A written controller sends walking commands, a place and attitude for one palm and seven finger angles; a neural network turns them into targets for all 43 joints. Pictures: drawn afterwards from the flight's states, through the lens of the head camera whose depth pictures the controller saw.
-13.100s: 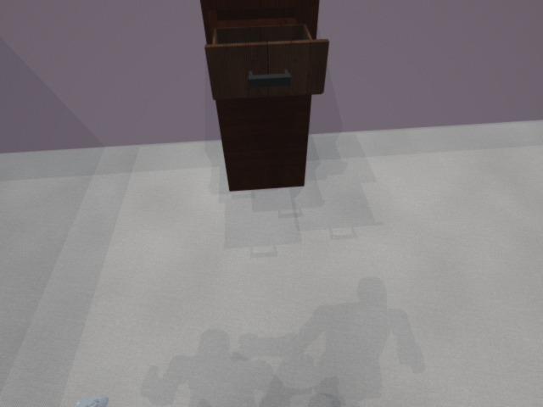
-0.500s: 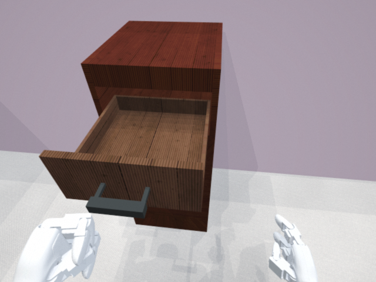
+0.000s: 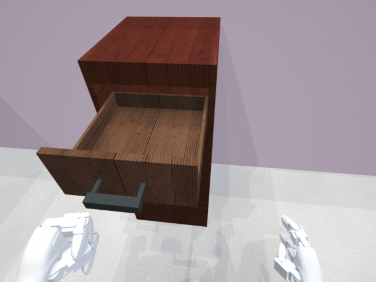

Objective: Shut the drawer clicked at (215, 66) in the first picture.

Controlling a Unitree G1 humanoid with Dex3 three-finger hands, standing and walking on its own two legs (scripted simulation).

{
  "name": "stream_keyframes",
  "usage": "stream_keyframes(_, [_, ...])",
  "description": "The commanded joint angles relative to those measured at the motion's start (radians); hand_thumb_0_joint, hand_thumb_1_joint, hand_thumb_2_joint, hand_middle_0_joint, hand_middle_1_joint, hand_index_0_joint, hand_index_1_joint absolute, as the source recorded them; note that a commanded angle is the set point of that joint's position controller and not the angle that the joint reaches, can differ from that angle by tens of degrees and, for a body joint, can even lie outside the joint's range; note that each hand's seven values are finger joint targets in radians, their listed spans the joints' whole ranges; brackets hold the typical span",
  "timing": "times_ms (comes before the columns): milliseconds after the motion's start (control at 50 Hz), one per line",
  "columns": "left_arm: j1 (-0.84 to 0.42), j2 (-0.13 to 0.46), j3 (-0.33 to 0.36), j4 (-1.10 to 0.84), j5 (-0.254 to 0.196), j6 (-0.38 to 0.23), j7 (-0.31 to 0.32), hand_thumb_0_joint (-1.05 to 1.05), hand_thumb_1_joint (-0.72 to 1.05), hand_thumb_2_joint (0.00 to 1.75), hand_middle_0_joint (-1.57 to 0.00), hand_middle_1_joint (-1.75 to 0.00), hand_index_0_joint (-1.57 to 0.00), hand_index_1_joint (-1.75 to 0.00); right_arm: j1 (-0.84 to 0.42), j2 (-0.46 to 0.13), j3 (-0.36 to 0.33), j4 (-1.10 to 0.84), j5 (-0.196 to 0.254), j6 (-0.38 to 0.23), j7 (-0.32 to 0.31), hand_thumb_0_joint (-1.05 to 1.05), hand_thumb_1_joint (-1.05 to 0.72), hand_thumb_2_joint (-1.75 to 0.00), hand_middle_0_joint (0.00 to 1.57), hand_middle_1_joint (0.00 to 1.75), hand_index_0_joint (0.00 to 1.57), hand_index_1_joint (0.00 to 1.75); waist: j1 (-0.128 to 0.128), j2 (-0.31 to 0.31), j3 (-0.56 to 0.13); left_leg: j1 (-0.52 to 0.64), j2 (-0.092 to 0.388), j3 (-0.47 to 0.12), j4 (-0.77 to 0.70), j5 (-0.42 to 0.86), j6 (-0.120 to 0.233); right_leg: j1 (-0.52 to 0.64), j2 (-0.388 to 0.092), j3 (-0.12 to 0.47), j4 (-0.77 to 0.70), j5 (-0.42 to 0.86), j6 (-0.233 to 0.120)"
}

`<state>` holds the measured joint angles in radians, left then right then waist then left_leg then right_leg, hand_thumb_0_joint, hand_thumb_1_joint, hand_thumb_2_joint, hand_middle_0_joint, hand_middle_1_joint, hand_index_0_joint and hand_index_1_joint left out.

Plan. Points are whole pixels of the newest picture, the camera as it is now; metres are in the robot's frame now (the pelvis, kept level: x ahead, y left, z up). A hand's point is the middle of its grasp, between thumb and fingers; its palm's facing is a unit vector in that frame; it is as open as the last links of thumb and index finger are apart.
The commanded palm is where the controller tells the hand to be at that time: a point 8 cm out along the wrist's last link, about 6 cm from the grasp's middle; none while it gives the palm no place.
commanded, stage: bring the fist close to the handle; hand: left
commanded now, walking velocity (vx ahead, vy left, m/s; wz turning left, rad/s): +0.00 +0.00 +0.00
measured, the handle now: (117, 194) +0.29 +0.20 +0.05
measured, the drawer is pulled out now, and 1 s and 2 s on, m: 0.30 0.30 0.27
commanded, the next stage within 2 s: push the drawer shut in 1.24 s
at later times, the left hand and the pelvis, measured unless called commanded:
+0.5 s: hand (109, 243) +0.17 +0.17 +0.08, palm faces +0.02 -1.00 -0.05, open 3.3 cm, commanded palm +0.13 +0.22 +0.08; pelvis -0.01 +0.02 -0.02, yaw +0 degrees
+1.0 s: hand (123, 237) +0.19 +0.16 +0.04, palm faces +0.00 -1.00 -0.06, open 3.3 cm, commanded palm +0.17 +0.22 +0.05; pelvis -0.01 +0.01 -0.04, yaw +0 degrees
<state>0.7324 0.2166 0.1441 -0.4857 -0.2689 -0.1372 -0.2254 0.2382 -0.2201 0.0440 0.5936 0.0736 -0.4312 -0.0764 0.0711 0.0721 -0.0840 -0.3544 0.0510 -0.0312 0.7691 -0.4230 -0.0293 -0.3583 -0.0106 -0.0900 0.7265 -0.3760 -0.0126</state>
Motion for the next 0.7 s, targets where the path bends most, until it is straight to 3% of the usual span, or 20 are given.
stream_keyframes(0, [-0.045,0.102,0.068,-0.183,0.001,-0.073,0.010,0.00,0.90,0.90,-1.40,-1.60,-1.40,-1.60,-0.130,-0.092,-0.042,-0.178,-0.011,-0.058,-0.001,0.00,-0.90,-0.90,0.20,0.30,0.20,0.30,-0.013,-0.057,0.017,-0.049,-0.061,0.029,-0.109,0.156,0.050,-0.006,0.004,0.060,-0.164,0.064,0.005])
stream_keyframes(80, [-0.048,0.092,0.065,-0.182,0.007,-0.104,0.020,0.00,0.90,0.90,-1.40,-1.60,-1.40,-1.60,-0.125,-0.094,-0.049,-0.174,-0.019,-0.047,0.009,0.00,-0.90,-0.90,0.20,0.30,0.20,0.30,-0.012,-0.035,-0.034,-0.050,-0.063,0.029,-0.095,0.215,0.048,0.015,0.007,0.033,-0.110,0.175,0.001])
stream_keyframes(120, [-0.018,0.062,0.043,-0.140,0.007,-0.110,0.018,0.00,0.90,0.90,-1.40,-1.60,-1.40,-1.60,-0.115,-0.092,-0.053,-0.175,-0.021,-0.037,0.015,0.00,-0.90,-0.90,0.20,0.30,0.20,0.30,-0.017,-0.071,-0.032,-0.066,-0.062,0.028,-0.091,0.223,0.047,0.002,0.010,0.021,-0.092,0.196,0.003])
stream_keyframes(140, [-0.035,0.057,0.030,-0.149,0.007,-0.117,0.015,0.00,0.90,0.90,-1.40,-1.60,-1.40,-1.60,-0.116,-0.097,-0.055,-0.180,-0.022,-0.033,0.016,0.00,-0.90,-0.90,0.20,0.30,0.20,0.30,-0.021,-0.060,-0.040,-0.068,-0.063,0.029,-0.085,0.229,0.047,-0.002,0.008,0.022,-0.085,0.207,0.004])
stream_keyframes(180, [-0.034,0.058,0.027,-0.134,0.016,-0.122,0.021,0.00,0.90,0.90,-1.40,-1.60,-1.40,-1.60,-0.117,-0.098,-0.058,-0.180,-0.025,-0.023,0.018,0.00,-0.90,-0.90,0.20,0.30,0.20,0.30,-0.023,-0.044,-0.035,-0.081,-0.063,0.029,-0.080,0.217,0.046,-0.015,0.010,0.020,-0.076,0.190,0.001])
stream_keyframes(240, [-0.047,0.030,-0.014,-0.130,0.026,-0.133,0.028,0.00,0.90,0.90,-1.40,-1.60,-1.40,-1.60,-0.105,-0.101,-0.061,-0.190,-0.029,-0.009,0.022,0.00,-0.90,-0.90,0.20,0.30,0.20,0.30,-0.036,-0.066,-0.034,-0.095,-0.060,0.022,-0.073,0.209,0.048,-0.044,0.010,0.007,-0.054,0.177,0.003])
stream_keyframes(280, [-0.059,0.053,0.001,-0.129,0.039,-0.143,0.040,0.00,0.90,0.90,-1.40,-1.60,-1.40,-1.60,-0.102,-0.105,-0.066,-0.189,-0.032,0.002,0.024,0.00,-0.90,-0.90,0.20,0.30,0.20,0.30,-0.036,-0.060,-0.054,-0.105,-0.060,0.022,-0.064,0.205,0.048,-0.050,0.011,0.007,-0.041,0.165,0.002])
stream_keyframes(320, [-0.056,0.020,-0.034,-0.130,0.044,-0.149,0.049,0.00,0.90,0.90,-1.40,-1.60,-1.40,-1.60,-0.095,-0.101,-0.065,-0.200,-0.035,0.012,0.027,0.00,-0.90,-0.90,0.20,0.30,0.20,0.30,-0.042,-0.055,-0.058,-0.115,-0.059,0.019,-0.055,0.202,0.047,-0.069,0.008,0.000,-0.024,0.160,0.003])
stream_keyframes(380, [-0.100,0.036,-0.033,-0.121,0.060,-0.162,0.069,0.00,0.90,0.90,-1.40,-1.60,-1.40,-1.60,-0.089,-0.109,-0.066,-0.202,-0.041,0.034,0.029,0.00,-0.90,-0.90,0.20,0.30,0.20,0.30,-0.051,-0.047,-0.057,-0.138,-0.057,0.013,-0.044,0.185,0.046,-0.095,0.010,-0.003,-0.003,0.132,0.002])
stream_keyframes(420, [-0.097,0.004,-0.064,-0.110,0.060,-0.168,0.076,0.00,0.90,0.90,-1.40,-1.60,-1.40,-1.60,-0.080,-0.105,-0.067,-0.211,-0.042,0.040,0.032,0.00,-0.90,-0.90,0.20,0.30,0.20,0.30,-0.056,-0.061,-0.070,-0.147,-0.057,0.011,-0.033,0.181,0.046,-0.109,0.007,-0.006,0.010,0.127,0.003])
stream_keyframes(480, [-0.112,0.031,-0.034,-0.059,0.066,-0.168,0.084,0.00,0.90,0.90,-1.40,-1.60,-1.40,-1.60,-0.078,-0.111,-0.071,-0.209,-0.046,0.067,0.029,0.00,-0.90,-0.90,0.20,0.30,0.20,0.30,-0.058,-0.096,-0.074,-0.187,-0.057,0.011,-0.015,0.164,0.046,-0.120,0.009,0.003,0.018,0.109,0.002])
stream_keyframes(560, [-0.141,0.015,-0.053,-0.058,0.063,-0.184,0.082,0.00,0.90,0.90,-1.40,-1.60,-1.40,-1.60,-0.071,-0.110,-0.070,-0.230,-0.045,0.086,0.029,0.00,-0.90,-0.90,0.20,0.30,0.20,0.30,-0.061,-0.046,-0.100,-0.199,-0.060,0.015,0.006,0.163,0.044,-0.142,0.004,0.007,0.042,0.107,0.001])
stream_keyframes(600, [-0.163,0.021,-0.048,-0.050,0.067,-0.196,0.091,0.00,0.90,0.90,-1.40,-1.60,-1.40,-1.60,-0.063,-0.112,-0.071,-0.229,-0.048,0.092,0.029,0.00,-0.90,-0.90,0.20,0.30,0.20,0.30,-0.066,-0.059,-0.122,-0.206,-0.058,0.012,0.017,0.162,0.044,-0.149,0.006,0.008,0.052,0.101,0.000])
stream_keyframes(680, [-0.186,0.033,-0.032,0.009,0.063,-0.214,0.091,0.00,0.90,0.90,-1.40,-1.60,-1.40,-1.60,-0.065,-0.117,-0.074,-0.225,-0.048,0.108,0.027,0.00,-0.90,-0.90,0.20,0.30,0.20,0.30,-0.072,-0.081,-0.104,-0.252,-0.057,0.010,0.038,0.132,0.043,-0.177,0.008,0.016,0.059,0.067,-0.001])
